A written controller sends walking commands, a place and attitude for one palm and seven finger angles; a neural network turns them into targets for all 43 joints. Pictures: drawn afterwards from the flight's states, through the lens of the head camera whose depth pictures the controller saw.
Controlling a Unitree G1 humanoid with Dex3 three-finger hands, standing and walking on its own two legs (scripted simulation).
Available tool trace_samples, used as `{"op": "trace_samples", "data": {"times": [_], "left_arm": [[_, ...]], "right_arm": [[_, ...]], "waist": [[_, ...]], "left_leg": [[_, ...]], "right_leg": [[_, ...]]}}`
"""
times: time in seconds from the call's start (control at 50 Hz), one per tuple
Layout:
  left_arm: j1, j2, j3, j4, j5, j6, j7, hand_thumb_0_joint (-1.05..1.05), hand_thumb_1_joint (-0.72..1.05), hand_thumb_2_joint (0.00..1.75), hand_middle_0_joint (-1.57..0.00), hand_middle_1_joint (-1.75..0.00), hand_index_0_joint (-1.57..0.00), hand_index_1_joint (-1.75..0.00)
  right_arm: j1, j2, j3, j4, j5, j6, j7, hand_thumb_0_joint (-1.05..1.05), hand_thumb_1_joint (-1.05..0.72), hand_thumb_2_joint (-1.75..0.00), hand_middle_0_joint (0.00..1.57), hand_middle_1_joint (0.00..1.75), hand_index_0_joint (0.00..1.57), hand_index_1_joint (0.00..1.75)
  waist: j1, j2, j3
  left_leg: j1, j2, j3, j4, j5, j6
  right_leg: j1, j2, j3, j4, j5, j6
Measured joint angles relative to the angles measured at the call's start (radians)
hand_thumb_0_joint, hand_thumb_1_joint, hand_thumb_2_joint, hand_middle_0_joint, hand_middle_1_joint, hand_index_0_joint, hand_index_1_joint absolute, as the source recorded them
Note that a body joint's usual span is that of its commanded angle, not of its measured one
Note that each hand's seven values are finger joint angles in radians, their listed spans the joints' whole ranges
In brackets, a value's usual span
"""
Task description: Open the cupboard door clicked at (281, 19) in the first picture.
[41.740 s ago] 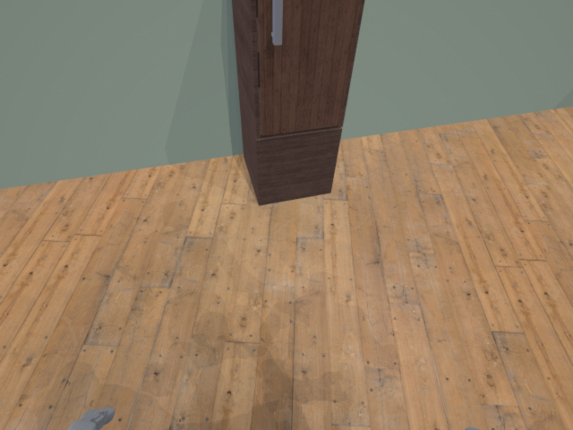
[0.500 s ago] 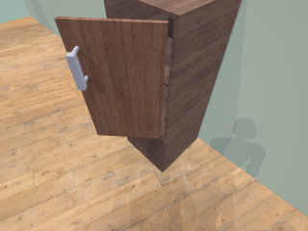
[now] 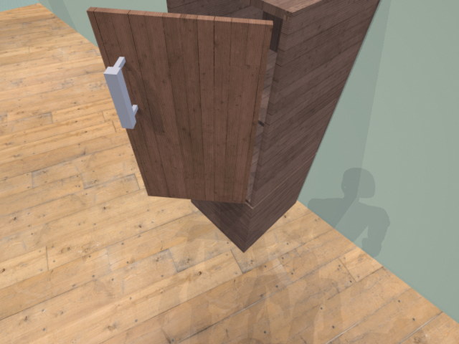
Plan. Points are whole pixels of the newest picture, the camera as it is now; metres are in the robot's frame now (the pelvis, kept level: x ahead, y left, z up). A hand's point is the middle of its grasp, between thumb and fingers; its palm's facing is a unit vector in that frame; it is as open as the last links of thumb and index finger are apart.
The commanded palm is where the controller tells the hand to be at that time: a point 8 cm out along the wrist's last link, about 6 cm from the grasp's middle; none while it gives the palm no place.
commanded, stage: shuffle to correct the standing spot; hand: left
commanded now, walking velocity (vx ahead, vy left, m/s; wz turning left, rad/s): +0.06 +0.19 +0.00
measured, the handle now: (124, 93) +0.56 +0.28 +0.11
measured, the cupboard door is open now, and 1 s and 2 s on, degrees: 41 41 41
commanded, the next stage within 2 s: come to a stop and stand still in 0.38 s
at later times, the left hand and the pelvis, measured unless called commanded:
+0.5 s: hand out of the picture +0.02 +0.23 -0.15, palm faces +0.08 -0.96 -0.26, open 7.3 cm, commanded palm none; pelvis +0.02 +0.04 +0.02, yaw +1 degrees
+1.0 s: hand out of the picture +0.05 +0.28 -0.16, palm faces -0.01 -0.99 -0.16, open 7.4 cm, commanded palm none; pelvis +0.00 +0.10 +0.02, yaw +0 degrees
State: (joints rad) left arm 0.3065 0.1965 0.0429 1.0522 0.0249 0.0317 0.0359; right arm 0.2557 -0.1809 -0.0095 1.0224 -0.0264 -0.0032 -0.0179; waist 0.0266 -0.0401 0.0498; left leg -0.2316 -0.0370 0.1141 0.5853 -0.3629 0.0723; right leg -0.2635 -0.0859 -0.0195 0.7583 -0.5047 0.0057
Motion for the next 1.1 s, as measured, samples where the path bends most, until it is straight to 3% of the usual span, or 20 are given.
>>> {"op": "trace_samples", "data": {"times": [0.06,0.1,0.2,0.24,0.3,0.34,0.4,0.5,0.6,0.62,0.68,0.76,0.84,0.92,1.02,1.1], "left_arm": [[-0.027,0.0,0.002,-0.007,-0.002,0.009,0.0,0.0,0.91,0.9,-0.2,-0.3,-0.2,-0.3],[-0.05,-0.004,0.002,-0.022,-0.002,0.007,-0.001,0.0,0.91,0.9,-0.2,-0.3,-0.2,-0.3],[-0.09,-0.026,-0.006,-0.07,-0.002,-0.019,0.001,0.0,0.91,0.9,-0.2,-0.3,-0.2,-0.3],[-0.092,-0.04,-0.011,-0.082,0.003,-0.04,0.006,0.0,0.91,0.9,-0.2,-0.3,-0.2,-0.3],[-0.081,-0.053,-0.017,-0.092,0.002,-0.058,0.011,0.0,0.91,0.9,-0.2,-0.3,-0.2,-0.3],[-0.066,-0.056,-0.016,-0.094,0.002,-0.061,0.013,0.0,0.91,0.9,-0.2,-0.3,-0.2,-0.3],[-0.041,-0.046,-0.011,-0.085,0.003,-0.058,0.011,0.0,0.91,0.9,-0.21,-0.3,-0.2,-0.3],[-0.009,-0.02,-0.002,-0.071,0.009,-0.039,-0.004,0.0,0.91,0.9,-0.21,-0.3,-0.2,-0.3],[0.017,0.018,0.011,-0.071,0.013,-0.016,-0.008,0.0,0.9,0.9,-0.21,-0.3,-0.2,-0.3],[0.028,0.022,0.012,-0.071,0.009,-0.01,-0.008,0.0,0.9,0.9,-0.21,-0.3,-0.2,-0.3],[0.01,0.063,0.022,-0.052,-0.001,0.017,0.003,0.0,0.91,0.9,-0.2,-0.3,-0.2,-0.3],[-0.013,0.07,0.024,-0.039,0.001,0.014,-0.01,0.0,0.91,0.9,-0.2,-0.3,-0.19,-0.3],[-0.024,0.04,0.018,-0.045,0.002,0.018,-0.03,0.0,0.91,0.9,-0.2,-0.3,-0.19,-0.3],[-0.04,0.014,0.013,-0.051,0.003,0.03,-0.038,0.0,0.91,0.9,-0.2,-0.3,-0.19,-0.3],[-0.075,-0.008,0.008,-0.058,-0.002,0.027,-0.038,0.0,0.91,0.9,-0.2,-0.3,-0.2,-0.3],[-0.086,-0.012,0.004,-0.064,-0.005,-0.003,-0.031,0.0,0.91,0.9,-0.2,-0.3,-0.2,-0.3]], "right_arm": [[0.001,0.002,0.001,-0.02,-0.002,-0.003,-0.006,0.0,-0.91,-0.9,0.2,0.3,0.2,0.3],[0.004,0.003,0.003,-0.024,-0.005,0.001,-0.006,0.0,-0.91,-0.9,0.2,0.3,0.2,0.3],[0.023,0.002,0.004,-0.022,0.0,0.013,0.0,0.0,-0.91,-0.9,0.2,0.3,0.2,0.3],[0.025,-0.004,-0.002,-0.016,0.006,0.021,0.004,0.0,-0.91,-0.9,0.21,0.3,0.2,0.3],[0.008,-0.009,-0.014,-0.013,-0.001,0.046,0.006,0.01,-0.91,-0.9,0.2,0.3,0.2,0.3],[-0.014,-0.013,-0.02,-0.019,-0.002,0.055,0.013,0.01,-0.91,-0.9,0.2,0.3,0.2,0.3],[-0.049,-0.019,-0.029,-0.039,0.001,0.062,0.026,0.01,-0.91,-0.9,0.2,0.3,0.2,0.3],[-0.098,-0.031,-0.037,-0.072,0.008,0.066,0.034,0.01,-0.91,-0.9,0.2,0.3,0.2,0.3],[-0.112,-0.036,-0.034,-0.091,0.013,0.033,0.031,0.01,-0.91,-0.9,0.2,0.3,0.2,0.3],[-0.101,-0.042,-0.032,-0.097,0.011,0.018,0.03,0.0,-0.91,-0.9,0.2,0.3,0.2,0.3],[-0.088,0.006,-0.016,-0.08,-0.001,0.007,0.016,0.0,-0.91,-0.9,0.2,0.3,0.2,0.3],[-0.05,0.054,0.007,-0.052,-0.009,0.005,0.0,0.0,-0.92,-0.9,0.2,0.3,0.2,0.3],[-0.03,0.047,0.001,-0.037,-0.009,-0.001,-0.018,0.0,-0.94,-0.9,0.21,0.3,0.21,0.3],[-0.008,0.036,-0.007,-0.024,-0.011,-0.003,-0.022,0.0,-0.93,-0.9,0.21,0.3,0.21,0.3],[0.027,0.018,-0.021,-0.003,-0.017,0.006,-0.018,0.0,-0.92,-0.9,0.21,0.3,0.21,0.3],[0.069,0.007,-0.03,0.026,-0.009,0.019,-0.012,0.0,-0.91,-0.9,0.21,0.3,0.2,0.3]], "waist": [[-0.012,0.019,0.012],[-0.016,0.033,0.018],[-0.01,0.058,0.011],[-0.005,0.076,0.003],[-0.01,0.075,-0.002],[-0.006,0.062,-0.001],[-0.004,0.04,0.0],[0.007,0.009,0.007],[0.022,-0.01,0.008],[0.017,0.009,-0.005],[0.004,-0.043,-0.007],[-0.005,-0.054,-0.027],[-0.019,-0.038,-0.038],[-0.039,-0.02,-0.038],[-0.073,0.007,-0.029],[-0.078,0.019,-0.037]], "left_leg": [[0.017,-0.003,0.009,-0.036,0.015,0.01],[0.029,-0.008,0.009,-0.063,0.028,0.013],[0.03,-0.03,0.015,-0.058,0.018,0.009],[-0.004,-0.027,0.008,0.032,-0.031,-0.01],[-0.12,-0.029,-0.034,0.322,-0.145,-0.057],[-0.192,-0.011,-0.056,0.459,-0.118,-0.078],[-0.263,0.032,-0.083,0.516,-0.041,-0.104],[-0.272,0.08,-0.081,0.371,0.031,-0.129],[-0.135,0.075,-0.038,0.052,0.108,-0.118],[-0.105,0.089,-0.045,-0.002,0.135,-0.104],[-0.122,0.067,-0.04,0.057,0.073,-0.066],[-0.086,0.066,-0.045,-0.033,0.123,-0.055],[-0.062,0.067,-0.031,-0.122,0.174,-0.044],[-0.056,0.074,-0.017,-0.164,0.202,-0.043],[-0.072,0.085,-0.018,-0.167,0.22,-0.056],[-0.104,0.083,-0.022,-0.113,0.206,-0.081]], "right_leg": [[-0.082,0.01,-0.03,0.164,-0.056,-0.018],[-0.107,0.014,-0.055,0.17,-0.04,-0.021],[-0.053,0.021,-0.097,-0.078,0.158,-0.019],[-0.032,0.023,-0.105,-0.113,0.142,-0.035],[-0.014,0.001,-0.117,-0.125,0.135,-0.038],[0.005,-0.013,-0.113,-0.165,0.16,-0.028],[0.024,-0.031,-0.104,-0.219,0.194,-0.016],[0.03,-0.066,-0.087,-0.241,0.212,0.02],[0.002,-0.088,-0.072,-0.159,0.173,0.066],[-0.016,-0.074,-0.077,-0.114,0.141,0.059],[-0.084,-0.034,0.005,0.089,-0.016,0.022],[-0.148,0.033,0.011,0.254,0.068,0.009],[-0.171,0.067,0.011,0.295,0.125,0.018],[-0.146,0.072,0.002,0.224,0.108,0.024],[-0.062,0.068,-0.011,0.012,0.054,0.012],[0.058,0.063,-0.018,-0.266,0.185,-0.011]]}}
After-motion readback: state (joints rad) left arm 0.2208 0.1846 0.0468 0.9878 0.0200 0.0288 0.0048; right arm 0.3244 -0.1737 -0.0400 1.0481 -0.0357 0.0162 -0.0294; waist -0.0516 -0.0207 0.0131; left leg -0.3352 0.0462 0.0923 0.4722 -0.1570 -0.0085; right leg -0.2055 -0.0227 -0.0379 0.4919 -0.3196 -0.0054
